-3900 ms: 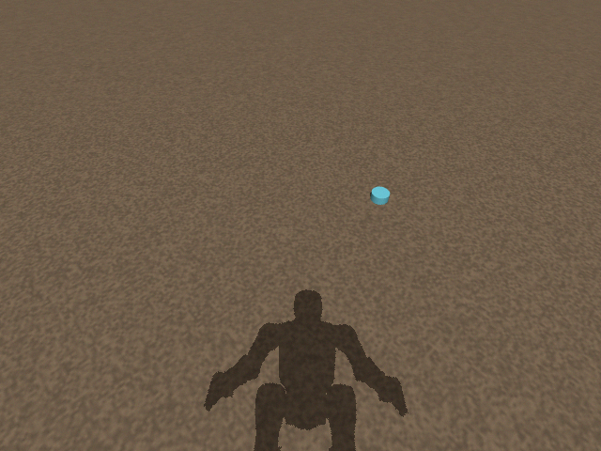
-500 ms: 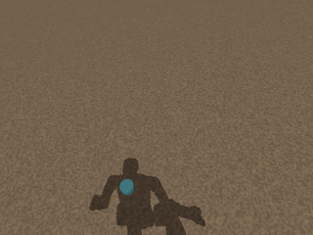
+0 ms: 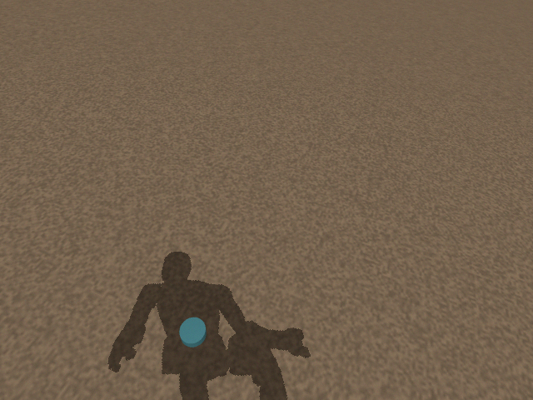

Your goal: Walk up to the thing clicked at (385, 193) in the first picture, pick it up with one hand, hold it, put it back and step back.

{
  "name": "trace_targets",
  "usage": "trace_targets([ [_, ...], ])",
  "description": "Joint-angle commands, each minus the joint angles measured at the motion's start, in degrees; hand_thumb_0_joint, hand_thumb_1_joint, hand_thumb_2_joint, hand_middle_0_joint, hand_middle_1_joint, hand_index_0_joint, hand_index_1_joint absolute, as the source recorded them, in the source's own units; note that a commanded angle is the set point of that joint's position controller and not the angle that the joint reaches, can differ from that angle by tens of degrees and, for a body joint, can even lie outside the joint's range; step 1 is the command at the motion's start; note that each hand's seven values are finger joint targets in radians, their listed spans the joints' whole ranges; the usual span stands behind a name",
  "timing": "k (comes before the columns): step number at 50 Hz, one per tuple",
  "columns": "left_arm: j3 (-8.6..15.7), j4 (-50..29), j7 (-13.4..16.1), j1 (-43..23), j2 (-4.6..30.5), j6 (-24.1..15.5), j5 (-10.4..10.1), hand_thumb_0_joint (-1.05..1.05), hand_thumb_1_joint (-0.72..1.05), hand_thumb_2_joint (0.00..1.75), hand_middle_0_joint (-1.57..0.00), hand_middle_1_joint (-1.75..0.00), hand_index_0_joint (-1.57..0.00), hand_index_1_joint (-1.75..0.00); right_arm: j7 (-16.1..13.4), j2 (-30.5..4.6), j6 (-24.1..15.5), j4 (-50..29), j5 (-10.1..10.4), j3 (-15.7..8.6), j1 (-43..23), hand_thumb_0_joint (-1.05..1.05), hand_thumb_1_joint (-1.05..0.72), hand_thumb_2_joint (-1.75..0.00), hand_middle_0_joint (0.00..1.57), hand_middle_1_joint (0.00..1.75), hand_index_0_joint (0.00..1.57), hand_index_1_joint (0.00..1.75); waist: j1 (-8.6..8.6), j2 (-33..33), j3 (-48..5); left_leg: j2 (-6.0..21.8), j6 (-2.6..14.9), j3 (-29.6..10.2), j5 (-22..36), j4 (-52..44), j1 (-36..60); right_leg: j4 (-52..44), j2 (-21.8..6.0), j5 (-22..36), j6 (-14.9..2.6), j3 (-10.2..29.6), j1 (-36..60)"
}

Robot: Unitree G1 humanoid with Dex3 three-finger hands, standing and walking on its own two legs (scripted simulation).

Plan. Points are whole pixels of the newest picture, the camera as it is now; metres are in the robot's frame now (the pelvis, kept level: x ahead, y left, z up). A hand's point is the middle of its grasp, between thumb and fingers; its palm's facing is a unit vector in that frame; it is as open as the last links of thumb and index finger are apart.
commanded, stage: walk up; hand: left
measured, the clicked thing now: (193, 332) +0.47 +0.22 -0.74
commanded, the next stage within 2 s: stand in 1.44 s
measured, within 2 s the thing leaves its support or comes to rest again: neither
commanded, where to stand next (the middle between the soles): +0.08 -0.02 m, yaw -1 degrees
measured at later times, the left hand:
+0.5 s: hand out of the picture +0.14 +0.23 -0.14, palm faces -0.03 -0.94 -0.34, open 7.4 cm
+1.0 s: hand out of the picture +0.12 +0.24 -0.14, palm faces -0.03 -0.94 -0.33, open 7.4 cm
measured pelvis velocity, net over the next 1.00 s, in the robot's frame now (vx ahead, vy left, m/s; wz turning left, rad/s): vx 0.05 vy -0.02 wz -0.02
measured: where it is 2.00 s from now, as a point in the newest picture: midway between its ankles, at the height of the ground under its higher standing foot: outside the picture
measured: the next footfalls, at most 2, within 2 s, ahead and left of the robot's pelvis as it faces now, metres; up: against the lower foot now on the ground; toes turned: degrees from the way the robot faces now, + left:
right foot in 0.14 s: +0.09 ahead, -0.15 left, +0.00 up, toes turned -2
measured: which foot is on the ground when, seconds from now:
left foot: down 0.00-1.00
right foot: up 0.00-0.12, down 0.14-1.00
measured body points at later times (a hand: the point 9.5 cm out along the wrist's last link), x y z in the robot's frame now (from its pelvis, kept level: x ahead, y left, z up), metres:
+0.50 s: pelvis +0.03 -0.02 +0.01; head +0.04 -0.03 +0.46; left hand +0.14 +0.27 -0.11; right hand +0.09 -0.32 -0.13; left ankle +0.06 +0.11 -0.73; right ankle +0.05 -0.15 -0.73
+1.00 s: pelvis +0.05 -0.02 +0.02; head +0.05 -0.02 +0.47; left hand +0.12 +0.29 -0.12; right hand +0.13 -0.32 -0.12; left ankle +0.06 +0.11 -0.73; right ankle +0.05 -0.15 -0.73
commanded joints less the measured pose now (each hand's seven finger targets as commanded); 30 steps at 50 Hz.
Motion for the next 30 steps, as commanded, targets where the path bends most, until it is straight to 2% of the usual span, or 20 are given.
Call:
trace_targets([
  [1,2.64,-1.48,1.15,2.72,8.71,-1.45,0.00,0.00,0.90,0.90,-0.20,-0.30,-0.20,-0.30,-1.38,-16.26,-0.61,-3.41,-0.20,-4.13,-0.07,0.00,-0.90,-0.90,0.20,0.30,0.20,0.30,-0.23,13.49,-4.55,11.80,10.51,-11.66,5.37,-11.17,3.37,-8.99,-0.79,2.32,0.81,-0.77,1.02],
  [3,2.73,-0.36,1.50,3.18,8.15,-1.70,0.05,0.00,0.90,0.90,-0.20,-0.30,-0.20,-0.30,-1.29,-16.28,-0.05,-3.61,-0.08,-3.90,-2.62,0.00,-0.90,-0.90,0.20,0.30,0.20,0.30,0.50,13.50,-5.33,11.90,10.23,-10.26,7.41,-8.18,0.11,-12.72,0.51,4.83,0.57,-2.59,5.64],
  [4,2.75,0.51,1.70,3.74,7.63,-1.83,0.13,0.00,0.90,0.90,-0.20,-0.30,-0.20,-0.30,-1.29,-16.16,0.30,-3.57,0.18,-3.63,-3.64,0.00,-0.90,-0.90,0.20,0.30,0.20,0.30,1.32,12.95,-5.73,11.59,9.51,-9.61,7.18,-5.78,-1.45,-16.86,1.28,8.20,0.25,-3.43,9.20],
  [5,2.80,1.38,1.85,4.80,7.62,-2.03,0.23,0.00,0.90,0.90,-0.20,-0.30,-0.20,-0.30,-1.22,-15.31,0.66,-3.77,0.59,-3.11,-5.12,0.00,-0.90,-0.90,0.20,0.30,0.20,0.30,2.26,11.41,-6.53,10.48,8.30,-8.51,5.82,-3.42,-2.81,-21.65,1.79,12.23,0.11,-3.63,12.60],
  [6,2.88,1.61,2.04,4.29,8.20,-2.43,0.52,0.00,0.90,0.90,-0.20,-0.30,-0.20,-0.30,-1.19,-12.89,0.92,-3.59,1.21,-2.12,-5.02,0.00,-0.90,-0.90,0.20,0.30,0.20,0.30,2.93,8.45,-6.85,9.01,5.66,-7.75,4.58,-0.77,-4.09,-25.08,1.19,14.04,-0.85,-1.58,15.12],
  [7,3.27,1.19,2.26,3.00,10.30,-2.81,0.91,0.00,0.90,0.90,-0.20,-0.30,-0.20,-0.30,-1.25,-10.55,1.03,-3.29,1.64,-1.32,-4.58,0.00,-0.90,-0.90,0.20,0.30,0.20,0.30,2.39,2.21,-7.15,6.52,3.11,-5.54,2.41,3.55,-4.78,-28.76,-3.97,15.73,-2.52,6.18,14.66],
  [8,3.44,-0.10,2.28,-1.14,12.94,-3.32,1.14,0.00,0.90,0.90,-0.20,-0.30,-0.20,-0.30,-1.21,-8.44,1.40,-2.70,1.95,-0.80,-2.74,0.00,-0.90,-0.90,0.20,0.30,0.20,0.30,-0.32,-5.30,-4.84,1.26,0.29,-3.25,-6.02,7.70,-5.68,-34.31,-12.04,13.12,-5.43,19.30,10.07],
  [9,3.18,-0.79,2.07,-6.10,14.96,-2.97,0.63,0.00,0.90,0.90,-0.20,-0.30,-0.20,-0.30,-1.57,-10.69,1.83,-1.27,1.78,-1.49,-3.74,0.00,-0.90,-0.90,0.20,0.30,0.20,0.30,-0.64,-5.28,-3.29,-0.94,0.35,-1.91,-16.21,9.65,-0.44,-35.64,-15.82,8.66,-10.22,20.44,1.94],
  [10,2.87,-1.40,1.84,-10.13,14.56,-2.66,0.66,0.00,0.90,0.90,-0.20,-0.30,-0.20,-0.30,-1.66,-11.65,1.80,0.87,1.47,-1.94,-1.72,0.00,-0.90,-0.90,0.20,0.30,0.20,0.30,-2.07,-5.84,-2.66,0.18,0.44,-2.73,-15.48,8.68,5.74,-33.71,-14.97,7.54,-10.36,18.49,-3.30],
  [11,2.31,-1.07,1.62,-10.32,12.37,-2.36,0.46,0.00,0.90,0.90,-0.20,-0.30,-0.20,-0.30,-1.55,-12.00,1.53,1.94,1.36,-1.91,-1.44,0.00,-0.90,-0.90,0.20,0.30,0.20,0.30,-2.38,-5.21,-2.14,0.58,0.75,-3.20,-12.82,3.64,7.39,-32.61,-11.76,6.71,-7.68,13.78,-4.16],
  [12,1.82,-0.72,1.55,-9.76,11.18,-2.27,0.23,0.00,0.90,0.90,-0.20,-0.30,-0.20,-0.30,-1.35,-12.70,1.26,2.74,1.75,-1.86,-2.44,0.00,-0.90,-0.90,0.20,0.30,0.20,0.30,-2.11,-4.18,-2.61,1.54,0.94,-3.65,-6.19,-0.90,8.24,-31.15,-8.66,8.84,-4.60,9.46,-1.87],
  [13,1.57,-0.13,1.62,-9.90,10.08,-2.42,0.02,0.00,0.90,0.90,-0.20,-0.30,-0.20,-0.30,-1.23,-12.92,1.05,3.41,1.76,-1.91,-3.61,0.00,-0.90,-0.90,0.20,0.30,0.20,0.30,-1.56,-4.38,-4.17,2.96,1.27,-5.20,-0.07,-2.43,7.64,-29.58,-6.52,11.54,-2.71,6.72,1.58],
  [14,1.48,0.67,1.57,-9.48,9.88,-2.45,-0.13,0.00,0.90,0.90,-0.20,-0.30,-0.20,-0.30,-1.21,-12.90,0.89,3.85,1.70,-1.75,-4.35,0.00,-0.90,-0.90,0.20,0.30,0.20,0.30,-0.98,-5.01,-6.20,3.85,1.62,-6.69,2.69,-3.80,7.80,-28.79,-5.28,13.85,-2.01,5.99,4.32],
  [15,1.44,1.36,1.49,-8.91,9.82,-2.37,-0.30,0.00,0.90,0.90,-0.20,-0.30,-0.20,-0.30,-1.18,-12.83,0.81,4.00,1.42,-1.34,-5.55,0.00,-0.90,-0.90,0.20,0.30,0.20,0.30,-0.09,-4.86,-6.93,3.96,1.62,-6.75,2.22,-4.52,7.79,-29.22,-4.99,13.69,-1.87,6.17,5.34],
  [16,1.46,1.80,1.42,-8.64,10.19,-2.23,-0.34,0.00,0.90,0.90,-0.20,-0.30,-0.20,-0.30,-1.16,-12.48,0.79,4.41,1.19,-1.04,-6.35,0.00,-0.90,-0.90,0.20,0.30,0.20,0.30,0.35,-5.46,-7.00,3.50,1.39,-6.17,-0.06,-4.64,8.15,-31.07,-5.67,10.69,-2.07,7.29,5.09],
  [18,1.40,2.35,1.45,-10.71,9.74,-2.11,-0.40,0.00,0.90,0.90,-0.20,-0.30,-0.20,-0.30,-1.01,-12.33,0.82,6.19,1.13,-0.58,-6.62,0.00,-0.90,-0.90,0.20,0.30,0.20,0.30,0.21,-4.29,-5.28,3.07,0.62,-5.37,-0.58,-5.68,7.14,-33.02,-6.34,7.36,-1.89,7.70,6.10],
  [20,1.30,3.04,1.52,-12.29,9.37,-2.10,-0.44,0.00,0.90,0.90,-0.20,-0.30,-0.20,-0.30,-1.04,-12.67,0.69,7.80,0.96,-0.44,-6.77,0.00,-0.90,-0.90,0.20,0.30,0.20,0.30,-0.09,-1.59,-6.14,3.84,0.44,-5.64,2.91,-7.86,7.67,-32.29,-5.94,10.88,-1.71,6.81,8.43],
  [22,1.07,4.08,1.50,-11.92,8.90,-2.00,-0.70,0.00,0.90,0.90,-0.20,-0.30,-0.20,-0.30,-1.10,-12.67,0.38,8.64,0.89,-0.16,-8.26,0.00,-0.90,-0.90,0.20,0.30,0.20,0.30,0.65,0.25,-6.59,4.54,0.70,-6.30,5.73,-9.07,7.56,-31.96,-5.00,14.90,-1.25,5.21,10.46],
  [30,0.71,7.22,1.13,-14.08,7.98,-1.35,-0.82,0.00,0.90,0.90,-0.20,-0.30,-0.20,-0.30,-1.26,-12.11,0.15,11.34,0.59,0.24,-11.18,0.00,-0.90,-0.90,0.20,0.30,0.20,0.30,1.24,4.66,-6.99,5.64,0.30,-7.10,4.25,-14.83,6.70,-33.91,-4.24,17.22,-0.43,3.49,15.96],
])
